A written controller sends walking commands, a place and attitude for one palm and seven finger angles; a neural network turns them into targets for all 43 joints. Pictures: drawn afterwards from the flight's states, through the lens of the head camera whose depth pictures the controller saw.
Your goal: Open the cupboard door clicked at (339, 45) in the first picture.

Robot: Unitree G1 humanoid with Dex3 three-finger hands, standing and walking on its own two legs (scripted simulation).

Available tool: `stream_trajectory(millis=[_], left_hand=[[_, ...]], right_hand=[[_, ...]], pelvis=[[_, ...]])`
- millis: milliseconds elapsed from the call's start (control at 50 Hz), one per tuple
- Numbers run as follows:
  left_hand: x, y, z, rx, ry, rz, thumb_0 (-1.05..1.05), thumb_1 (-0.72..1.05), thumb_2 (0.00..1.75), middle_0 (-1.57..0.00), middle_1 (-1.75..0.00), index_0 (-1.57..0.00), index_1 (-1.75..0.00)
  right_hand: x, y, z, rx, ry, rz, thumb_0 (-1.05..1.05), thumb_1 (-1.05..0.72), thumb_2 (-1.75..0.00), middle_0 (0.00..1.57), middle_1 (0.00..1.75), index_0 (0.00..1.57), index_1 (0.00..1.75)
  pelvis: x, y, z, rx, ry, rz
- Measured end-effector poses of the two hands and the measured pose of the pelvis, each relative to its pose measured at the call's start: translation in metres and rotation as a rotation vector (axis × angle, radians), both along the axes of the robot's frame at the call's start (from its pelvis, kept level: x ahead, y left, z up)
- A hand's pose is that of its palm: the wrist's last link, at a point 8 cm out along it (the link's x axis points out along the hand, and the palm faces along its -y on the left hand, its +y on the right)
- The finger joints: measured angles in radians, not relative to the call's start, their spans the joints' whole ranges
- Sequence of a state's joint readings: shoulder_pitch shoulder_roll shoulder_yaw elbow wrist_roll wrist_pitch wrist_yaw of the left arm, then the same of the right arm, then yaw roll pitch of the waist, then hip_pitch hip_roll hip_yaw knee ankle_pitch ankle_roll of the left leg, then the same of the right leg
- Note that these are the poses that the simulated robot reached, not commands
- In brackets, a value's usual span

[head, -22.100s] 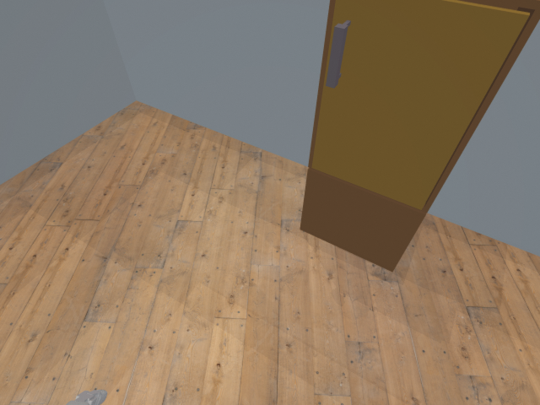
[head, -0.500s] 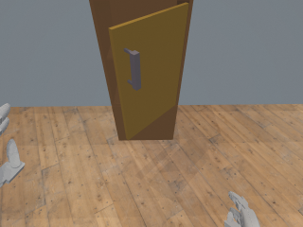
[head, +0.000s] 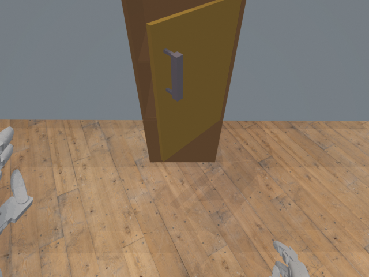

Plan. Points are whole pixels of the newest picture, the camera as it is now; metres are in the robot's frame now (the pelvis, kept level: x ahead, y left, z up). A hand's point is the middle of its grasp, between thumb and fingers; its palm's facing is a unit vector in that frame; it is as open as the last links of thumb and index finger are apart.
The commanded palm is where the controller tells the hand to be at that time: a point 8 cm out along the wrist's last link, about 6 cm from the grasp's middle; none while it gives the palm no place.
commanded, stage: stop stepping back and stand still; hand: left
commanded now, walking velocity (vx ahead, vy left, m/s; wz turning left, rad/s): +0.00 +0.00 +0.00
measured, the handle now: (172, 75) +0.66 +0.08 +0.09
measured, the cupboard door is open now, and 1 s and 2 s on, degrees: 44 44 44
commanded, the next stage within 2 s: let the arm hang, fingers relaxed in 0.10 s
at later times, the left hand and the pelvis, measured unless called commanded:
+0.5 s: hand out of the picture +0.07 +0.17 -0.17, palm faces -0.06 -0.98 -0.21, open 7.4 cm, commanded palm none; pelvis -0.01 -0.01 -0.01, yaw +2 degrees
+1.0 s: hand out of the picture +0.05 +0.21 -0.16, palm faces +0.05 -0.95 -0.32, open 7.4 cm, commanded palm none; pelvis +0.01 -0.02 +0.00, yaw +2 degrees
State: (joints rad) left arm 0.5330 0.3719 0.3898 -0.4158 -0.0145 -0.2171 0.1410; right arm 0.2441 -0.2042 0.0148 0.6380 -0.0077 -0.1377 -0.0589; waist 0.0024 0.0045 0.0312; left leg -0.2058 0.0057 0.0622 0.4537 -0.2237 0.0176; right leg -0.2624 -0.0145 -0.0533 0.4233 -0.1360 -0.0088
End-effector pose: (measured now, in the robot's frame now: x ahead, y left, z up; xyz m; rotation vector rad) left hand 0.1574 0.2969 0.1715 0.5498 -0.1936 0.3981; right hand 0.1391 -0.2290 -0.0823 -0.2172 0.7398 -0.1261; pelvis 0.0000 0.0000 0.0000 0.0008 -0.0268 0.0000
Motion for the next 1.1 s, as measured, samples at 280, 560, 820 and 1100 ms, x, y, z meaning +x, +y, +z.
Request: stream_trajectory(millis=[280,560,820,1100], left_hand=[[0.024,0.006,-0.08,-0.091,0.324,-0.003,0.0,0.89,0.9,-0.21,-0.3,-0.2,-0.3],[-0.124,-0.084,-0.319,-0.582,1.422,0.156,0.0,0.95,0.9,-0.21,-0.3,-0.21,-0.3],[-0.165,-0.05,-0.3,-0.546,1.511,0.343,0.01,0.92,0.9,-0.21,-0.3,-0.2,-0.3],[-0.089,-0.05,-0.29,-0.511,1.346,0.25,0.0,0.9,0.9,-0.2,-0.29,-0.2,-0.3]], right_hand=[[0.008,-0.017,-0.022,0.006,0.079,0.052,0.01,-0.9,-0.9,0.2,0.3,0.21,0.3],[-0.109,-0.057,-0.054,-0.047,0.584,-0.063,0.01,-0.91,-0.9,0.2,0.3,0.2,0.3],[-0.155,-0.04,-0.064,0.029,0.746,-0.094,0.01,-0.9,-0.9,0.2,0.3,0.2,0.3],[-0.091,-0.04,-0.063,0.035,0.59,-0.063,0.0,-0.9,-0.9,0.2,0.3,0.2,0.3]], pelvis=[[-0.002,0.001,-0.006,0.005,0.034,0.033],[-0.006,-0.019,-0.007,0.006,0.008,0.038],[0.005,-0.024,0.001,0.002,0.001,0.042],[0.016,-0.022,0.003,0.008,-0.006,0.037]])
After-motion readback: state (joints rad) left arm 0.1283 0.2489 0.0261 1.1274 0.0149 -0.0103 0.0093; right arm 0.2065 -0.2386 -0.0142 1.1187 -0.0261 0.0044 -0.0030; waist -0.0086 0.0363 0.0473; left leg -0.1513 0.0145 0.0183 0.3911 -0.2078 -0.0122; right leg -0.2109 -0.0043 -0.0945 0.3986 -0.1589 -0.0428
